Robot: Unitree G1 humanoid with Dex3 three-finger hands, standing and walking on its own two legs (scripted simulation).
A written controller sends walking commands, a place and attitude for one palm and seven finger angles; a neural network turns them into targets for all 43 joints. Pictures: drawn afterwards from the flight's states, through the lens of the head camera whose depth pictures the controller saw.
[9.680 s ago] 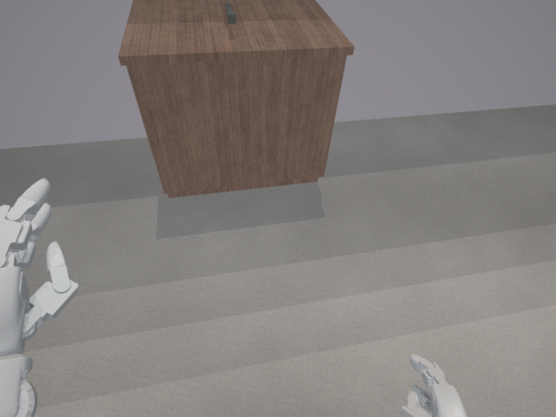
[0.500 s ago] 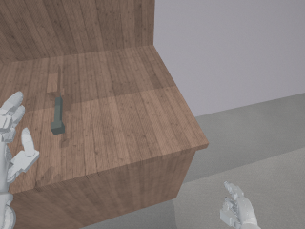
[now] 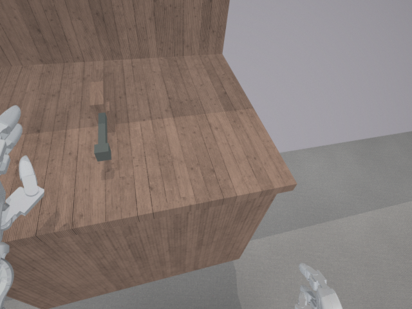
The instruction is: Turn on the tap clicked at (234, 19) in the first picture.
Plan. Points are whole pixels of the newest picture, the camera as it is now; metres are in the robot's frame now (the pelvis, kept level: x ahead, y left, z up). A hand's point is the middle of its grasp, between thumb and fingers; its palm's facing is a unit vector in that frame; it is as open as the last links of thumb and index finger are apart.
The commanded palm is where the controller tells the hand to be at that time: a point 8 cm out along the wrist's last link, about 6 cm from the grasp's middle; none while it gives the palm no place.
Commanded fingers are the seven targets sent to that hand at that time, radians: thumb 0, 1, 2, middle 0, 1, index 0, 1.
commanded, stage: come to a stop and stand still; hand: left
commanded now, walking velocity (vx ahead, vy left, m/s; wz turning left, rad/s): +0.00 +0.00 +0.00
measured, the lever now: (102, 152) +0.39 +0.27 +0.05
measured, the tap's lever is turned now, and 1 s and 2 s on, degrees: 0 0 0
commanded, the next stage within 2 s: look again from close up in 0.70 s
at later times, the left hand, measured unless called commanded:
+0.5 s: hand (59, 170) +0.25 +0.25 +0.17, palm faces +0.36 -0.86 -0.37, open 7.4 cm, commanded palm +0.20 +0.29 +0.18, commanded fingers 0.00 0.90 0.90 -0.20 -0.30 -0.20 -0.30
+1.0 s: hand (61, 182) +0.24 +0.25 +0.16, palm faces +0.39 -0.85 -0.36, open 7.4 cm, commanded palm +0.19 +0.28 +0.18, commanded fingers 0.00 0.90 0.90 -0.20 -0.30 -0.20 -0.30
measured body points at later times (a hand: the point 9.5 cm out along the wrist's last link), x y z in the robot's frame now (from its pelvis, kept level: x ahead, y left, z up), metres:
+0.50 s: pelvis +0.03 +0.01 +0.00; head +0.07 +0.04 +0.45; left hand +0.23 +0.30 +0.19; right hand +0.22 -0.21 -0.06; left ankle +0.04 +0.08 -0.74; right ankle +0.04 -0.13 -0.74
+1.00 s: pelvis +0.03 +0.00 +0.01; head +0.04 +0.01 +0.45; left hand +0.21 +0.29 +0.18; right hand +0.21 -0.22 -0.07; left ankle +0.04 +0.08 -0.74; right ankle +0.04 -0.13 -0.74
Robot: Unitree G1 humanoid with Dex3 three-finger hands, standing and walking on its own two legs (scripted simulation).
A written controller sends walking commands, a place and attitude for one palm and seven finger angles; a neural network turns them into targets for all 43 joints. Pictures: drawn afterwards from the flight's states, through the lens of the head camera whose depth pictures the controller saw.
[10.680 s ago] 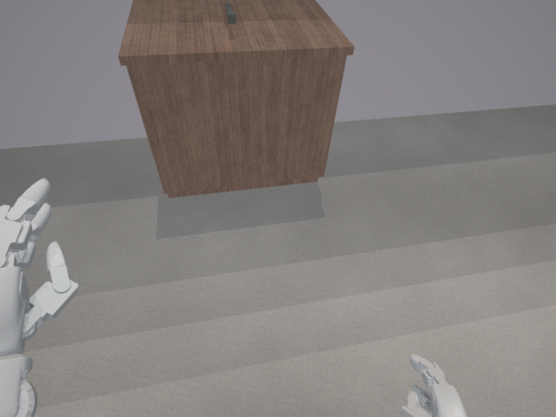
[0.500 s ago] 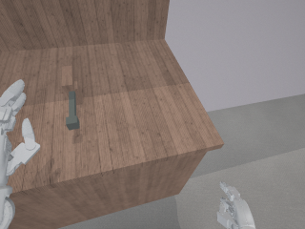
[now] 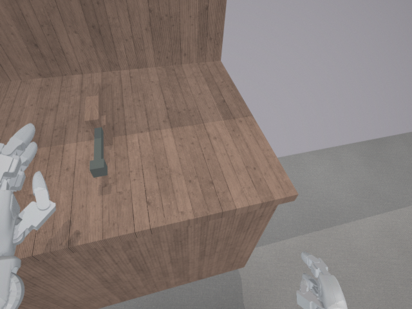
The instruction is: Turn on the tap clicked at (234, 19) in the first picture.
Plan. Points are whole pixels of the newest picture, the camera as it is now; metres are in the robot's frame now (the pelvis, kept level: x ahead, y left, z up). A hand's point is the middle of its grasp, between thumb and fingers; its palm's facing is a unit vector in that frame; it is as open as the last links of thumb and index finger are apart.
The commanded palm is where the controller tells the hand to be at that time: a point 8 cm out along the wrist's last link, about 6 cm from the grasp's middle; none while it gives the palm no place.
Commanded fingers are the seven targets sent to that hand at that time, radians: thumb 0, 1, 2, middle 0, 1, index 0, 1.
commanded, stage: look again from close up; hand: left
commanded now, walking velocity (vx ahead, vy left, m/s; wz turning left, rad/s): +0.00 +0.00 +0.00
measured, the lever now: (98, 168) +0.36 +0.27 +0.04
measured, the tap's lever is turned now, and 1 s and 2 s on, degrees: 0 0 0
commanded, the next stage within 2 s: shuffle to correct the standing spot in 0.12 s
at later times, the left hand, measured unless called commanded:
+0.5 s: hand (57, 201) +0.22 +0.24 +0.15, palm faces +0.36 -0.86 -0.36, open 7.4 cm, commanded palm +0.16 +0.27 +0.17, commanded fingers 0.00 0.90 0.90 -0.20 -0.30 -0.20 -0.30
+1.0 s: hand (87, 208) +0.22 +0.20 +0.15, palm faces +0.36 -0.84 -0.40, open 7.4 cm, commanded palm +0.16 +0.24 +0.17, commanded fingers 0.00 0.90 0.90 -0.20 -0.30 -0.20 -0.30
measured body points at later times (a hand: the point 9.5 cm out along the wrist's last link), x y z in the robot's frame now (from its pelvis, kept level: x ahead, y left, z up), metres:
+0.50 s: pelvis +0.00 -0.01 +0.00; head +0.03 +0.02 +0.45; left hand +0.20 +0.29 +0.17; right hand +0.18 -0.22 -0.07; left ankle +0.01 +0.08 -0.74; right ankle +0.01 -0.13 -0.74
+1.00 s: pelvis +0.01 -0.04 +0.00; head +0.03 -0.05 +0.45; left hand +0.19 +0.24 +0.17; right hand +0.18 -0.29 -0.09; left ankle +0.01 +0.08 -0.74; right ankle +0.01 -0.13 -0.74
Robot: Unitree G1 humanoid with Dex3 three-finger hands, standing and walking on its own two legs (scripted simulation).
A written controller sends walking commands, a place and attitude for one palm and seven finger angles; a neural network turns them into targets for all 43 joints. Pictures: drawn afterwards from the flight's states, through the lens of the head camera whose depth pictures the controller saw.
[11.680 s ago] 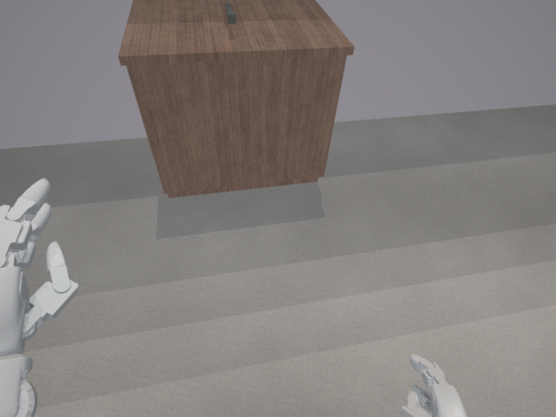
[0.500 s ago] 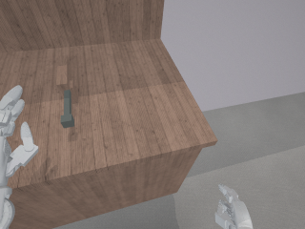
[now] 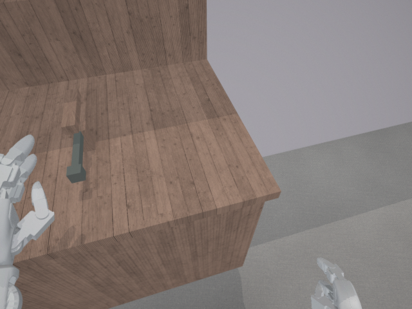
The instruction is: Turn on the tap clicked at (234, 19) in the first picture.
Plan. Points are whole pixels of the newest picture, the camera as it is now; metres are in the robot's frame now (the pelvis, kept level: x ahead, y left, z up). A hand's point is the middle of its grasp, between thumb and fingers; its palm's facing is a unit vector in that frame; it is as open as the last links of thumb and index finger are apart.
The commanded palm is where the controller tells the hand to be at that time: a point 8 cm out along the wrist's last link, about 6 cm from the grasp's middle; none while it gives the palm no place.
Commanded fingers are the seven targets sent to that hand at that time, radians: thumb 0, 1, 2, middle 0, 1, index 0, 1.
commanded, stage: come to a stop and stand still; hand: left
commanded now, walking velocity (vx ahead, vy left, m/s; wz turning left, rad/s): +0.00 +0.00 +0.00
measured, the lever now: (76, 173) +0.36 +0.31 +0.05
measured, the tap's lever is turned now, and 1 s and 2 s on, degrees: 0 0 0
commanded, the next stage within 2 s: look again from close up in 0.82 s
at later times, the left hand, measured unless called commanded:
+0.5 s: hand (2, 204) +0.23 +0.32 +0.15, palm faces +0.34 -0.84 -0.43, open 7.4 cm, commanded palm +0.16 +0.34 +0.17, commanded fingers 0.00 0.90 0.90 -0.20 -0.30 -0.20 -0.30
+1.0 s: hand out of the picture +0.21 +0.31 +0.17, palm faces +0.37 -0.85 -0.38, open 7.4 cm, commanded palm +0.15 +0.35 +0.17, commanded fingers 0.00 0.90 0.90 -0.20 -0.30 -0.20 -0.30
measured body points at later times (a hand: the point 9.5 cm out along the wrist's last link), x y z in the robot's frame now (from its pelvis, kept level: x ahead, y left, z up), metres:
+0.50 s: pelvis +0.00 +0.06 +0.00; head +0.04 +0.10 +0.44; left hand +0.20 +0.36 +0.18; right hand +0.17 -0.15 -0.07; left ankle +0.01 +0.12 -0.74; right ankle +0.00 -0.08 -0.74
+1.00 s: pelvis -0.01 +0.07 +0.00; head +0.02 +0.09 +0.45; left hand +0.18 +0.36 +0.19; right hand +0.16 -0.15 -0.07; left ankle +0.01 +0.12 -0.74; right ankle +0.00 -0.08 -0.74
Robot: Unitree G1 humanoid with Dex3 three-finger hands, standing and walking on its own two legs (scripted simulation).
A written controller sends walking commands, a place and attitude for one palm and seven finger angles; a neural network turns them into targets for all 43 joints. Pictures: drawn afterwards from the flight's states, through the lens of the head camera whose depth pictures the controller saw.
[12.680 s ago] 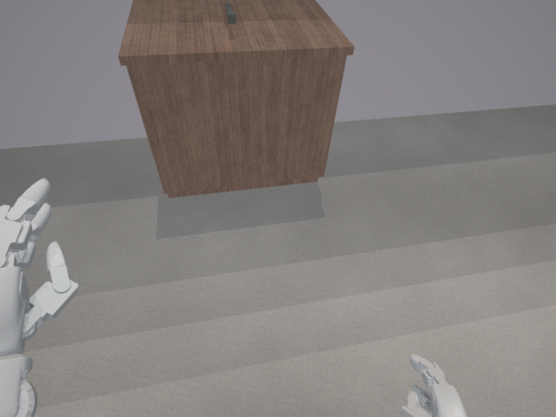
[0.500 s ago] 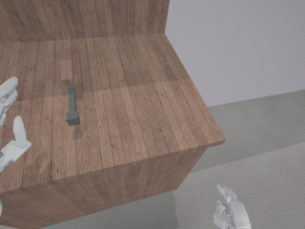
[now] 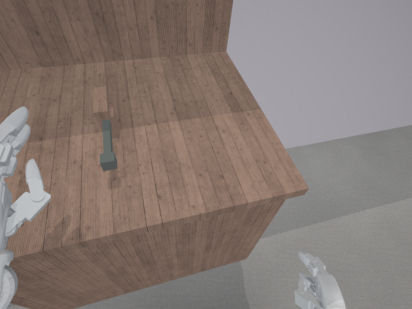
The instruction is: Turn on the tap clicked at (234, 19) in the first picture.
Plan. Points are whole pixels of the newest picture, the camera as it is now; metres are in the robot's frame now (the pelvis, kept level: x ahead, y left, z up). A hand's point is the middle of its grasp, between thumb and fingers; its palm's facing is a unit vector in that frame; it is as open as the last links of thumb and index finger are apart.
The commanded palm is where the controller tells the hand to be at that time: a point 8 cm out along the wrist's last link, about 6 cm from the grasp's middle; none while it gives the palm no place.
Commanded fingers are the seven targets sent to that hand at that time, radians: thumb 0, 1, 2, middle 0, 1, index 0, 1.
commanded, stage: look again from close up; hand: left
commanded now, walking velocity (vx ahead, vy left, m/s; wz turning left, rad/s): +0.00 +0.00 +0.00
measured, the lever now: (108, 161) +0.37 +0.24 +0.05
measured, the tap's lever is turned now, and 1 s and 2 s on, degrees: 0 0 0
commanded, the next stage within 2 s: shuffle to correct the standing spot in 0.22 s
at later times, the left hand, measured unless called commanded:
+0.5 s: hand (76, 195) +0.23 +0.22 +0.16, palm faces +0.36 -0.85 -0.38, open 7.4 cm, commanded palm +0.17 +0.25 +0.17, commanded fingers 0.00 0.90 0.90 -0.20 -0.30 -0.20 -0.30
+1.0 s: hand (74, 171) +0.25 +0.21 +0.19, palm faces +0.43 -0.77 -0.48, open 7.4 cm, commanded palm +0.16 +0.22 +0.17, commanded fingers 0.00 0.90 0.90 -0.20 -0.30 -0.20 -0.30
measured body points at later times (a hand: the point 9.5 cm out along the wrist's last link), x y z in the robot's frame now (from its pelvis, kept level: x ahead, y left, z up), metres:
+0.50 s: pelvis +0.01 -0.03 +0.00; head +0.04 -0.02 +0.45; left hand +0.20 +0.26 +0.18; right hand +0.19 -0.26 -0.07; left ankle +0.02 +0.05 -0.74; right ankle +0.02 -0.15 -0.74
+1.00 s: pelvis +0.01 -0.06 +0.00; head +0.05 -0.05 +0.45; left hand +0.22 +0.25 +0.22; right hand +0.19 -0.28 -0.08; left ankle +0.02 +0.05 -0.74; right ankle +0.02 -0.15 -0.74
